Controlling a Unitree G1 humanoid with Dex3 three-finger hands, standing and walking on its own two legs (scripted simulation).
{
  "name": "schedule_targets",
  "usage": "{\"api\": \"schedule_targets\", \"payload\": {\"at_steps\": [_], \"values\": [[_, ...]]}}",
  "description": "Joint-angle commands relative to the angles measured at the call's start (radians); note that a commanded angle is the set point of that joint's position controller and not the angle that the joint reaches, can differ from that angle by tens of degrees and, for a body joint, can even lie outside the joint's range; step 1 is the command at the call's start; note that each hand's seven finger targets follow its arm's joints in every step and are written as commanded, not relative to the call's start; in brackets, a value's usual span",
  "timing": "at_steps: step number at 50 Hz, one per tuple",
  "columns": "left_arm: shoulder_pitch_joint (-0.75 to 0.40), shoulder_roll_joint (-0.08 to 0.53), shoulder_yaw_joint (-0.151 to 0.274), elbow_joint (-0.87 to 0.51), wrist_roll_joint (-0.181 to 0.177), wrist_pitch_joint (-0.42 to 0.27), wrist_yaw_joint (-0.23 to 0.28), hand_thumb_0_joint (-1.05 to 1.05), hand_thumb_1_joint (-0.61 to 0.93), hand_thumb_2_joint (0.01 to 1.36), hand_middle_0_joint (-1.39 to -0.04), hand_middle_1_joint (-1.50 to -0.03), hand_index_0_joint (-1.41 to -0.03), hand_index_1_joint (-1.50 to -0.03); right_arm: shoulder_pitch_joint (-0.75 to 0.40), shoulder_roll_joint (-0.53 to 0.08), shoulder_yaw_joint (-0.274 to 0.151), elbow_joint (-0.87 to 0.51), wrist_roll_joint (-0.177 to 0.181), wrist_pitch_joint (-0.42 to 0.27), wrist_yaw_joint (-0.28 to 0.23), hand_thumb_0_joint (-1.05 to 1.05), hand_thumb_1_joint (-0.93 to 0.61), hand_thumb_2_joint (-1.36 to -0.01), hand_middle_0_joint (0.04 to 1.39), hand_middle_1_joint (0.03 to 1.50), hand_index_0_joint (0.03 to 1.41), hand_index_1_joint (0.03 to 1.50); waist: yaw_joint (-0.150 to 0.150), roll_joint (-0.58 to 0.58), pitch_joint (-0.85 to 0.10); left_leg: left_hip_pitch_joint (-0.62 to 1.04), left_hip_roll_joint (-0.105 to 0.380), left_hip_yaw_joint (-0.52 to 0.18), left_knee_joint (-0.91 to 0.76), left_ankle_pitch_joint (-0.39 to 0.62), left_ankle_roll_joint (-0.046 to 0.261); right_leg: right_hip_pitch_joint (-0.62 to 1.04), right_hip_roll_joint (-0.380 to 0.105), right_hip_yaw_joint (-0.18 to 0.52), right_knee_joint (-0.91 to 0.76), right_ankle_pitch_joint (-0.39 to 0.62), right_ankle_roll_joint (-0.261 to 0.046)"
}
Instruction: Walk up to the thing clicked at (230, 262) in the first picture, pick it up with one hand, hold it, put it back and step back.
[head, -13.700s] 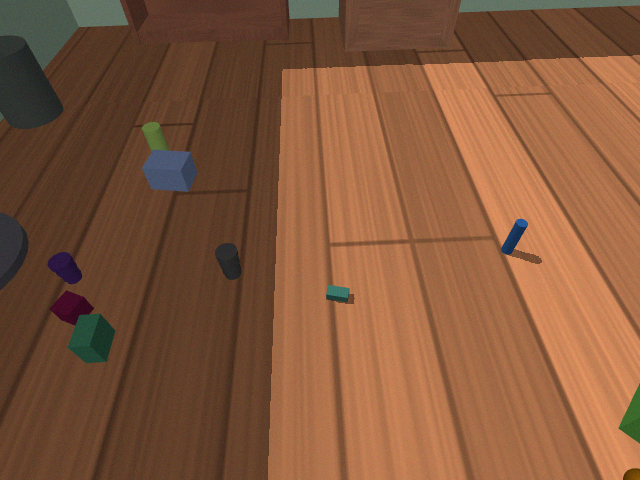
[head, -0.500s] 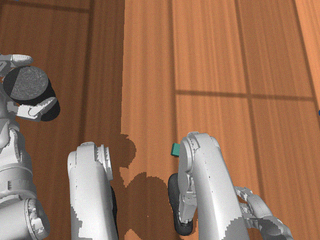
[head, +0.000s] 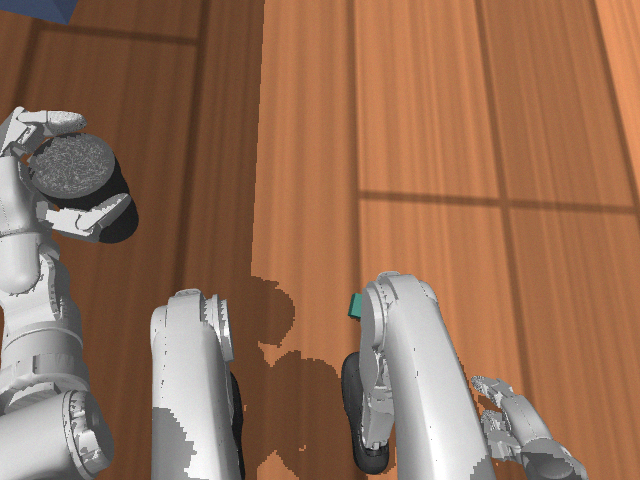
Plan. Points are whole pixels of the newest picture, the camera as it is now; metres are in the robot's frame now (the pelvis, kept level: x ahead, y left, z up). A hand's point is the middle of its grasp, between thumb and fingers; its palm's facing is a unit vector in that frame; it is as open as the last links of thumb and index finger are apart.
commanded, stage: settle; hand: left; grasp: from the side
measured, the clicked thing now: (95, 196) +0.44 +0.25 -0.07
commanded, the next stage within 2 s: lift in 0.16 s
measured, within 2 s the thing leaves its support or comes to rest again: neither
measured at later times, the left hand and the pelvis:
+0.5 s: hand (80, 175) +0.44 +0.25 -0.01, palm faces +0.18 -0.98 -0.05, open 10.8 cm; pelvis +0.00 +0.00 +0.01, yaw +1 degrees
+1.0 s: hand (14, 147) +0.41 +0.24 +0.11, palm faces +0.18 -0.98 -0.06, open 10.8 cm; pelvis +0.01 +0.00 +0.12, yaw +2 degrees
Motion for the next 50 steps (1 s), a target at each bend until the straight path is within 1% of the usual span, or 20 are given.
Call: {"api": "schedule_targets", "payload": {"at_steps": [1,5,8,9,13,14,16,19,21,23,24,34,37,38,41,43,45,46,49,50], "values": [[-0.369,0.276,0.057,-0.286,-0.025,-0.107,0.013,0.0,0.032,1.299,-1.239,-1.379,-1.231,-1.408,0.141,-0.207,-0.076,-0.044,0.002,-0.012,-0.009,0.0,-0.91,-0.906,0.199,0.3,0.199,0.3,0.017,0.231,-0.692,0.505,-0.022,0.051,-0.28,0.169,0.028,0.32,0.038,-0.024,-0.242,0.201,-0.044],[-0.358,0.241,0.038,-0.244,-0.025,-0.101,0.006,0.0,0.042,1.311,-1.232,-1.384,-1.225,-1.413,0.14,-0.203,-0.077,-0.045,0.005,-0.013,-0.01,0.0,-0.908,-0.906,0.199,0.3,0.199,0.3,0.009,0.218,-0.673,0.5,-0.025,0.055,-0.29,0.154,0.031,0.319,0.037,-0.023,-0.251,0.188,-0.043],[-0.359,0.262,0.058,-0.227,-0.026,-0.103,0.01,0.0,0.035,1.3,-1.223,-1.371,-1.216,-1.399,0.147,-0.205,-0.079,-0.042,0.007,-0.016,-0.01,0.0,-0.907,-0.905,0.199,0.3,0.199,0.3,0.015,0.186,-0.68,0.489,-0.025,0.059,-0.284,0.159,0.036,0.339,0.039,-0.019,-0.261,0.194,-0.039],[-0.366,0.234,0.032,-0.232,-0.026,-0.103,0.008,0.0,0.042,1.287,-1.217,-1.361,-1.213,-1.386,0.144,-0.202,-0.076,-0.044,0.006,-0.015,-0.009,0.0,-0.907,-0.905,0.199,0.3,0.199,0.3,0.009,0.21,-0.679,0.511,-0.025,0.055,-0.292,0.171,0.031,0.322,0.036,-0.022,-0.252,0.199,-0.043],[-0.391,0.258,0.046,-0.256,-0.02,-0.107,0.013,0.0,0.066,1.286,-1.211,-1.35,-1.206,-1.376,0.149,-0.203,-0.079,-0.04,0.006,-0.015,-0.01,0.0,-0.903,-0.904,0.199,0.3,0.199,0.3,0.016,0.228,-0.694,0.526,-0.025,0.055,-0.305,0.164,0.029,0.325,0.035,-0.019,-0.256,0.193,-0.045],[-0.399,0.262,0.048,-0.258,-0.019,-0.109,0.014,0.0,0.045,1.206,-1.256,-1.385,-1.285,-1.374,0.145,-0.2,-0.079,-0.041,0.004,-0.015,-0.01,0.0,-0.944,-0.906,0.2,0.299,0.2,0.299,0.013,0.227,-0.696,0.516,-0.026,0.056,-0.307,0.153,0.03,0.33,0.034,-0.018,-0.259,0.185,-0.044],[-0.356,0.235,0.038,-0.226,-0.027,-0.107,0.008,0.0,0.006,1.208,-1.26,-1.414,-1.288,-1.406,0.139,-0.203,-0.079,-0.047,0.01,-0.018,-0.01,0.0,-0.941,-0.907,0.2,0.299,0.199,0.299,0.01,0.208,-0.671,0.515,-0.025,0.052,-0.317,0.131,0.031,0.315,0.034,-0.022,-0.266,0.166,-0.043],[-0.383,0.29,0.066,-0.299,-0.036,-0.115,0.001,0.0,-0.002,1.217,-1.283,-1.437,-1.312,-1.428,0.15,-0.201,-0.085,-0.045,0.012,-0.019,-0.014,0.0,-0.945,-0.907,0.2,0.299,0.2,0.299,0.032,0.216,-0.735,0.53,-0.027,0.065,-0.319,0.137,0.032,0.365,0.036,-0.008,-0.277,0.17,-0.042],[-0.33,0.219,0.024,-0.261,-0.049,-0.101,-0.017,0.0,0.017,1.232,-1.284,-1.443,-1.312,-1.435,0.142,-0.198,-0.087,-0.06,0.021,-0.025,-0.014,0.0,-0.945,-0.907,0.2,0.299,0.199,0.299,0.014,0.187,-0.712,0.517,-0.029,0.066,-0.331,0.13,0.036,0.37,0.034,-0.005,-0.294,0.164,-0.041],[-0.349,0.266,0.049,-0.308,-0.05,-0.095,-0.019,0.0,0.006,1.223,-1.274,-1.433,-1.302,-1.424,0.151,-0.203,-0.095,-0.052,0.025,-0.029,-0.02,0.0,-0.943,-0.907,0.2,0.299,0.199,0.299,0.029,0.2,-0.713,0.521,-0.028,0.074,-0.338,0.127,0.039,0.388,0.034,0.007,-0.316,0.163,-0.04],[-0.298,0.238,0.04,-0.277,-0.055,-0.084,-0.02,0.0,0.016,1.215,-1.274,-1.425,-1.302,-1.416,0.146,-0.202,-0.095,-0.065,0.031,-0.03,-0.022,0.0,-0.942,-0.907,0.2,0.299,0.199,0.299,0.032,0.19,-0.707,0.533,-0.028,0.07,-0.353,0.125,0.037,0.383,0.033,0.002,-0.322,0.158,-0.042],[-0.274,0.212,0.01,-0.502,-0.076,-0.024,0.001,0.0,0.037,1.219,-1.248,-1.416,-1.28,-1.403,0.156,-0.182,-0.109,-0.093,0.058,-0.042,-0.041,0.0,-0.932,-0.904,0.2,0.299,0.2,0.299,0.047,0.203,-0.751,0.635,-0.026,0.06,-0.444,0.161,0.036,0.467,0.029,0.018,-0.41,0.19,-0.044],[-0.167,0.173,0.007,-0.475,-0.088,0.004,0.006,0.0,0.076,1.235,-1.25,-1.417,-1.283,-1.404,0.156,-0.176,-0.115,-0.101,0.069,-0.048,-0.046,0.0,-0.929,-0.904,0.2,0.299,0.2,0.299,0.056,0.139,-0.723,0.631,-0.027,0.06,-0.467,0.162,0.044,0.51,0.032,0.021,-0.458,0.191,-0.039],[-0.179,0.138,-0.032,-0.5,-0.089,0.009,0.005,0.0,0.054,1.23,-1.242,-1.415,-1.276,-1.401,0.145,-0.173,-0.113,-0.119,0.074,-0.05,-0.048,0.0,-0.927,-0.903,0.2,0.299,0.2,0.299,0.049,0.157,-0.717,0.653,-0.027,0.059,-0.488,0.155,0.041,0.506,0.029,0.022,-0.466,0.186,-0.043],[-0.166,0.167,-0.029,-0.612,-0.085,0.036,0.022,0.0,0.051,1.222,-1.235,-1.405,-1.267,-1.391,0.148,-0.169,-0.122,-0.123,0.082,-0.054,-0.057,0.0,-0.925,-0.903,0.2,0.299,0.2,0.299,0.07,0.187,-0.751,0.741,-0.025,0.06,-0.538,0.163,0.038,0.549,0.027,0.033,-0.52,0.189,-0.043],[-0.075,0.091,-0.07,-0.578,-0.098,0.064,0.026,0.0,0.06,1.229,-1.227,-1.409,-1.26,-1.395,0.135,-0.162,-0.12,-0.135,0.092,-0.058,-0.063,0.0,-0.924,-0.903,0.2,0.299,0.2,0.299,0.054,0.14,-0.696,0.749,-0.023,0.053,-0.568,0.149,0.039,0.57,0.028,0.032,-0.559,0.182,-0.038],[-0.052,0.106,-0.05,-0.631,-0.095,0.077,0.046,0.0,0.081,1.219,-1.215,-1.387,-1.246,-1.374,0.133,-0.158,-0.125,-0.142,0.099,-0.065,-0.069,0.0,-0.916,-0.901,0.2,0.299,0.2,0.299,0.069,0.114,-0.697,0.76,-0.024,0.054,-0.596,0.151,0.042,0.622,0.027,0.034,-0.596,0.189,-0.037],[-0.043,0.085,-0.078,-0.63,-0.092,0.084,0.051,0.0,0.064,1.202,-1.201,-1.374,-1.234,-1.36,0.122,-0.157,-0.12,-0.151,0.102,-0.065,-0.07,0.0,-0.918,-0.901,0.2,0.299,0.2,0.299,0.069,0.138,-0.681,0.799,-0.022,0.044,-0.626,0.16,0.038,0.613,0.025,0.03,-0.595,0.198,-0.041],[-0.06,0.121,-0.067,-0.804,-0.09,0.095,0.078,0.0,0.097,1.204,-1.199,-1.371,-1.23,-1.357,0.131,-0.149,-0.125,-0.157,0.11,-0.067,-0.08,0.0,-0.917,-0.901,0.2,0.299,0.2,0.299,0.087,0.174,-0.722,0.916,-0.019,0.035,-0.691,0.174,0.031,0.667,0.025,0.033,-0.649,0.208,-0.042],[-0.031,0.094,-0.094,-0.811,-0.088,0.107,0.084,0.0,0.096,1.213,-1.187,-1.371,-1.219,-1.356,0.132,-0.142,-0.123,-0.154,0.109,-0.068,-0.081,0.0,-0.914,-0.9,0.2,0.299,0.2,0.299,0.082,0.18,-0.724,0.955,-0.018,0.03,-0.717,0.202,0.029,0.691,0.024,0.033,-0.665,0.229,-0.041]]}}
